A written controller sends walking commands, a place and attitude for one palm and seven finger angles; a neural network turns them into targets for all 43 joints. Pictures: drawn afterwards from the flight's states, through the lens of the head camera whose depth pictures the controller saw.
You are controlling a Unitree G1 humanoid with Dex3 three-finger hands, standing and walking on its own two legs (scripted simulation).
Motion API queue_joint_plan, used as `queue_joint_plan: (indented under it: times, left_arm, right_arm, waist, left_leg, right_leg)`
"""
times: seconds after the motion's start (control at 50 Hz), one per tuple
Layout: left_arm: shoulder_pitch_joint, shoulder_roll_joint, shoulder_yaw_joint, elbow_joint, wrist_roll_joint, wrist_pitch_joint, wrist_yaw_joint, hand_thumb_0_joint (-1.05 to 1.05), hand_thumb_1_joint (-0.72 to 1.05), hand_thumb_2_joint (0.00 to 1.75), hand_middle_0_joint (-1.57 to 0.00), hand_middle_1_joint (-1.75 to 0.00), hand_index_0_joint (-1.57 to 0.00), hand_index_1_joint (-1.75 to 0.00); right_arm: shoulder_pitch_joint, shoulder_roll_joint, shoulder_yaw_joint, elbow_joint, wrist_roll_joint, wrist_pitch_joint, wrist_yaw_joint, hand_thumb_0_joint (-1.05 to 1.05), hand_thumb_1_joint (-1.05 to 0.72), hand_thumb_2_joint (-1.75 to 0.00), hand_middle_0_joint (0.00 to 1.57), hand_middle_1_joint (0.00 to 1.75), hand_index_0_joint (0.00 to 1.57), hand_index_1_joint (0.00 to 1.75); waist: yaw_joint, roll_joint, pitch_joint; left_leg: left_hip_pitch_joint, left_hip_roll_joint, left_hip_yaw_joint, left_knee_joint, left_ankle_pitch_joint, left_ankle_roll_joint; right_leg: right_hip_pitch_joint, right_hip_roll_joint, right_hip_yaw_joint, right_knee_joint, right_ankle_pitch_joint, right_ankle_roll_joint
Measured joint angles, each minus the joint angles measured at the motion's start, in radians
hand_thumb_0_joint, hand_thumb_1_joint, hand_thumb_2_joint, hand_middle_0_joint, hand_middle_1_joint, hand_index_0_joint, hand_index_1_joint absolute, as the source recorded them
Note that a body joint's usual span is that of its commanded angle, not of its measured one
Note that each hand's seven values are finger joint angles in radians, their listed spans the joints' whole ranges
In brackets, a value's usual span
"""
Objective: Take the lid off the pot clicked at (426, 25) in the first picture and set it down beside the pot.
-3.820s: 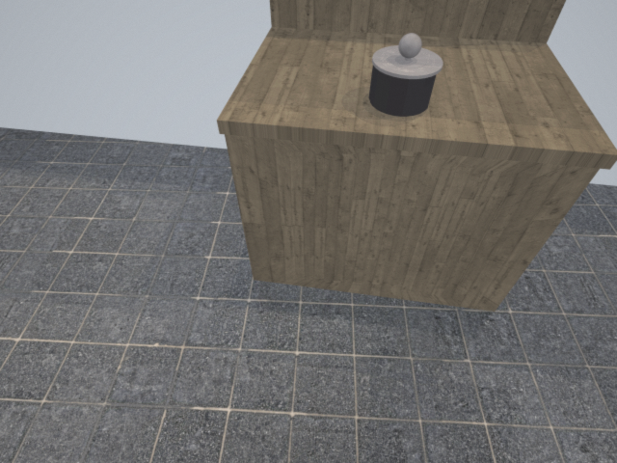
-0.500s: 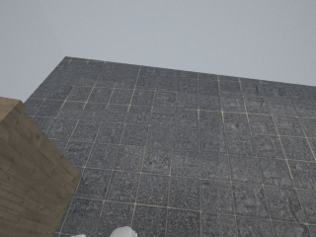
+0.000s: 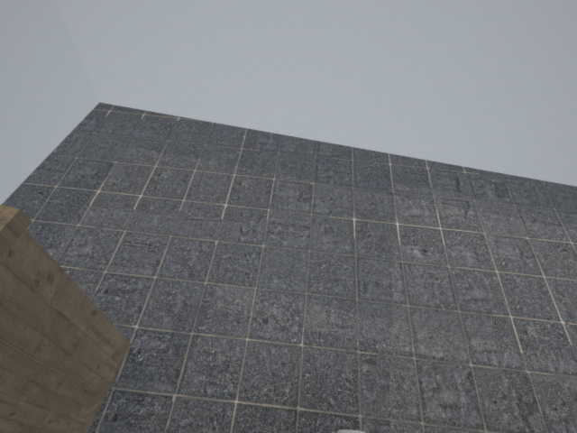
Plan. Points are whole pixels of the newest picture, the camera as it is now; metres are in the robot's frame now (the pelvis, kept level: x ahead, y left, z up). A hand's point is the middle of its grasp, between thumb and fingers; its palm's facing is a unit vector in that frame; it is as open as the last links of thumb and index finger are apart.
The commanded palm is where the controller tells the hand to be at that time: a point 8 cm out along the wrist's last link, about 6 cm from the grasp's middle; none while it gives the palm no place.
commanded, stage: turn to face it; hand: left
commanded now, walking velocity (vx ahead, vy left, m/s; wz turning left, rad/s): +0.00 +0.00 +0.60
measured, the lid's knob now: out of the picture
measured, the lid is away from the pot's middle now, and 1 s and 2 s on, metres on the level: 0.00 0.00 0.00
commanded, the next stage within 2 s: none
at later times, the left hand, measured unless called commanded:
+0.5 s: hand out of the picture +0.01 +0.13 -0.15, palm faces +0.35 -0.90 -0.27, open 7.3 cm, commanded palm none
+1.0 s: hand out of the picture -0.13 +0.20 -0.18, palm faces +0.65 -0.73 -0.22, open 7.3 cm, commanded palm none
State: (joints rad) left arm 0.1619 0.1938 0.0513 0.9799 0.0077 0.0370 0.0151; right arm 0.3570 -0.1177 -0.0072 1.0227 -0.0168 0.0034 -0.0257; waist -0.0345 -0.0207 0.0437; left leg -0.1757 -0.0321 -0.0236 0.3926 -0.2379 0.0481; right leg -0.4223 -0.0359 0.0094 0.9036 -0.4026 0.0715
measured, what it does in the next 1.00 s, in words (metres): steps on the spot, turning left: right foot, then left foot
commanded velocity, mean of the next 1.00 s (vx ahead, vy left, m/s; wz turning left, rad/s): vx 0.00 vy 0.00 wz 0.60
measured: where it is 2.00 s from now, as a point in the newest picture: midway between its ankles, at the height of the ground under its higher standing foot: outside the picture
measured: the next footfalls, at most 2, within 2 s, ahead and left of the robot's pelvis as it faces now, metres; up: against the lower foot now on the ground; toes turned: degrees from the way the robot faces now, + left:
right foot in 0.18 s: +0.07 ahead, -0.13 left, +0.00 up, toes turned +5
left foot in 0.78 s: -0.04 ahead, +0.07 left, +0.00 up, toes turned +37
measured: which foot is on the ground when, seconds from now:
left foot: down 0.00-0.18, up 0.20-0.76, down 0.78-1.00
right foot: up 0.00-0.16, down 0.18-0.78, up 0.80-1.00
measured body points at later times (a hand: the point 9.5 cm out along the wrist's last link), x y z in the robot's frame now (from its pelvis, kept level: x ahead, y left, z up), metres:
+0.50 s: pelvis +0.00 -0.07 +0.00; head +0.04 -0.09 +0.44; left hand -0.01 +0.18 -0.13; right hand +0.16 -0.32 -0.16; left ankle -0.06 +0.09 -0.64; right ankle +0.03 -0.14 -0.75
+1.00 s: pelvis -0.04 +0.00 +0.00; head -0.03 +0.04 +0.44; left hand -0.16 +0.24 -0.16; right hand +0.20 -0.13 -0.13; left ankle -0.07 +0.05 -0.75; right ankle +0.06 -0.16 -0.65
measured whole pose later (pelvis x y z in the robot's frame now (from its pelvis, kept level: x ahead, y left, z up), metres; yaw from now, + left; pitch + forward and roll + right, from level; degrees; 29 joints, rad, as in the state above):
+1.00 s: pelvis -0.04 +0.00 +0.00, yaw +37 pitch +0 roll -2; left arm 0.22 0.26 0.08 0.94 0.02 0.06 0.00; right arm 0.15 -0.18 -0.03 0.91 -0.01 0.03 0.00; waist 0.04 -0.04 0.07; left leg -0.22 -0.04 0.02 0.46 -0.24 0.08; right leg -0.53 -0.12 -0.01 1.15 -0.32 0.11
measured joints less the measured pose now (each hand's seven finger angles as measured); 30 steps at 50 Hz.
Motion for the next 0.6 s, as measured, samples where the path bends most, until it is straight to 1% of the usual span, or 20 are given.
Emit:
queue_joint_plan:
  times: [0.06,0.12,0.16,0.18,0.2,0.22,0.24,0.26,0.3,0.32,0.36,0.4,0.46,0.52,0.6]
  left_arm:
    - [-0.029,-0.009,0.004,-0.009,-0.004,0.006,0.003,0.0,0.91,0.9,-0.2,-0.3,-0.2,-0.3]
    - [-0.055,-0.018,0.006,-0.026,-0.008,0.004,0.005,0.0,0.91,0.9,-0.2,-0.3,-0.2,-0.3]
    - [-0.065,-0.024,0.005,-0.041,-0.011,-0.005,0.005,0.0,0.91,0.9,-0.2,-0.3,-0.2,-0.3]
    - [-0.065,-0.025,0.003,-0.049,-0.011,-0.013,0.005,0.0,0.91,0.9,-0.2,-0.3,-0.2,-0.3]
    - [-0.068,-0.031,0.002,-0.052,-0.008,-0.024,0.007,0.0,0.91,0.9,-0.2,-0.3,-0.2,-0.3]
    - [-0.07,-0.037,-0.002,-0.056,-0.005,-0.03,0.008,0.0,0.91,0.9,-0.2,-0.3,-0.2,-0.3]
    - [-0.068,-0.04,-0.007,-0.062,-0.003,-0.033,0.008,0.0,0.91,0.9,-0.2,-0.3,-0.2,-0.3]
    - [-0.063,-0.043,-0.01,-0.068,-0.002,-0.035,0.007,0.0,0.91,0.9,-0.2,-0.3,-0.2,-0.3]
    - [-0.048,-0.045,-0.01,-0.076,-0.001,-0.035,0.01,0.0,0.91,0.9,-0.2,-0.3,-0.21,-0.3]
    - [-0.039,-0.046,-0.01,-0.078,-0.001,-0.034,0.012,0.0,0.91,0.9,-0.2,-0.3,-0.21,-0.3]
    - [-0.019,-0.045,-0.012,-0.078,0.0,-0.035,0.012,0.0,0.91,0.9,-0.2,-0.3,-0.21,-0.3]
    - [0.003,-0.042,-0.015,-0.077,0.002,-0.037,0.011,0.0,0.91,0.9,-0.2,-0.3,-0.21,-0.3]
    - [0.04,-0.038,-0.018,-0.071,0.004,-0.035,0.009,0.0,0.91,0.9,-0.2,-0.3,-0.21,-0.3]
    - [0.079,-0.031,-0.017,-0.061,0.009,-0.03,0.008,0.0,0.91,0.9,-0.2,-0.3,-0.21,-0.3]
    - [0.121,-0.012,-0.013,-0.044,0.015,-0.021,0.006,0.0,0.91,0.9,-0.2,-0.3,-0.21,-0.3]
  right_arm:
    - [0.009,-0.003,-0.016,0.005,-0.003,0.009,0.001,0.01,-0.9,-0.9,0.21,0.3,0.2,0.3]
    - [0.009,-0.02,-0.033,0.007,-0.005,0.018,0.002,0.01,-0.9,-0.9,0.21,0.3,0.2,0.3]
    - [0.007,-0.037,-0.045,0.006,-0.003,0.025,0.003,0.01,-0.9,-0.9,0.21,0.3,0.2,0.3]
    - [0.009,-0.045,-0.051,0.005,0.0,0.027,0.004,0.01,-0.9,-0.9,0.21,0.3,0.2,0.3]
    - [0.003,-0.058,-0.058,0.005,0.006,0.03,0.005,0.01,-0.9,-0.9,0.21,0.3,0.2,0.3]
    - [-0.008,-0.071,-0.066,0.005,0.008,0.035,0.004,0.01,-0.9,-0.9,0.21,0.3,0.2,0.3]
    - [-0.017,-0.082,-0.074,0.001,0.006,0.041,0.004,0.01,-0.9,-0.9,0.21,0.3,0.2,0.3]
    - [-0.026,-0.093,-0.08,-0.002,0.004,0.046,0.005,0.01,-0.91,-0.9,0.21,0.3,0.2,0.3]
    - [-0.051,-0.115,-0.091,-0.008,-0.002,0.056,0.012,0.01,-0.91,-0.9,0.21,0.3,0.2,0.3]
    - [-0.064,-0.126,-0.094,-0.013,-0.004,0.059,0.016,0.01,-0.91,-0.9,0.2,0.3,0.2,0.3]
    - [-0.093,-0.145,-0.099,-0.027,-0.006,0.063,0.023,0.01,-0.91,-0.9,0.2,0.3,0.2,0.3]
    - [-0.12,-0.161,-0.102,-0.04,-0.008,0.066,0.027,0.01,-0.91,-0.9,0.2,0.3,0.2,0.3]
    - [-0.159,-0.177,-0.103,-0.057,-0.009,0.074,0.031,0.01,-0.91,-0.9,0.2,0.3,0.2,0.3]
    - [-0.194,-0.184,-0.1,-0.071,-0.009,0.082,0.035,0.01,-0.91,-0.9,0.2,0.3,0.19,0.3]
    - [-0.243,-0.178,-0.091,-0.09,-0.006,0.086,0.04,0.01,-0.91,-0.9,0.2,0.3,0.19,0.3]
  waist:
    - [-0.016,0.016,0.014]
    - [-0.028,0.038,0.022]
    - [-0.029,0.053,0.021]
    - [-0.027,0.055,0.016]
    - [-0.024,0.072,0.018]
    - [-0.027,0.086,0.021]
    - [-0.03,0.091,0.021]
    - [-0.029,0.09,0.018]
    - [-0.021,0.082,0.012]
    - [-0.017,0.078,0.011]
    - [-0.011,0.07,0.011]
    - [-0.003,0.062,0.014]
    - [0.011,0.053,0.021]
    - [0.029,0.046,0.029]
    - [0.056,0.033,0.044]
  left_leg:
    - [-0.009,-0.01,-0.027,0.016,-0.008,-0.008]
    - [-0.026,-0.018,-0.059,0.048,-0.022,-0.023]
    - [-0.043,-0.024,-0.082,0.084,-0.041,-0.037]
    - [-0.055,-0.031,-0.091,0.112,-0.056,-0.046]
    - [-0.075,-0.027,-0.099,0.161,-0.077,-0.053]
    - [-0.109,-0.022,-0.092,0.25,-0.158,-0.063]
    - [-0.152,-0.024,-0.073,0.364,-0.229,-0.07]
    - [-0.194,-0.022,-0.049,0.476,-0.263,-0.076]
    - [-0.261,-0.003,-0.005,0.656,-0.251,-0.088]
    - [-0.286,0.011,0.01,0.717,-0.227,-0.094]
    - [-0.322,0.037,0.026,0.79,-0.179,-0.106]
    - [-0.341,0.058,0.028,0.818,-0.143,-0.117]
    - [-0.349,0.08,0.026,0.81,-0.119,-0.128]
    - [-0.34,0.093,0.032,0.765,-0.124,-0.133]
    - [-0.308,0.1,0.057,0.663,-0.149,-0.129]
  right_leg:
    - [-0.004,0.006,-0.005,-0.03,-0.019,0.005]
    - [0.022,0.021,-0.008,-0.128,-0.01,-0.001]
    - [0.066,0.03,-0.014,-0.243,0.061,-0.006]
    - [0.104,0.027,-0.019,-0.33,0.131,-0.009]
    - [0.122,0.035,-0.036,-0.36,0.157,-0.048]
    - [0.126,0.036,-0.057,-0.351,0.149,-0.08]
    - [0.133,0.028,-0.077,-0.344,0.134,-0.102]
    - [0.143,0.016,-0.095,-0.346,0.123,-0.115]
    - [0.17,-0.002,-0.122,-0.37,0.122,-0.123]
    - [0.182,-0.009,-0.134,-0.384,0.127,-0.124]
    - [0.199,-0.021,-0.158,-0.405,0.136,-0.126]
    - [0.211,-0.031,-0.182,-0.418,0.141,-0.128]
    - [0.222,-0.044,-0.218,-0.426,0.142,-0.13]
    - [0.225,-0.057,-0.254,-0.423,0.139,-0.128]
    - [0.217,-0.078,-0.3,-0.411,0.135,-0.12]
